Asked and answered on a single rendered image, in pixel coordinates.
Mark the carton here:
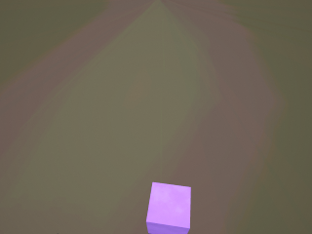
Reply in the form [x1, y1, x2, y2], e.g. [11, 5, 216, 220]
[146, 182, 191, 234]

